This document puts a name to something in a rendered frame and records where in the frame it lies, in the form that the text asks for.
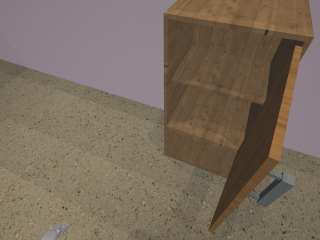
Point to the left robot hand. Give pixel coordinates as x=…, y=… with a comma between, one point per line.
x=55, y=231

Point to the cupboard door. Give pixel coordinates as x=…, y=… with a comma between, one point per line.
x=262, y=146

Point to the handle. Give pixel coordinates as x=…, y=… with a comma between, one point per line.
x=282, y=183

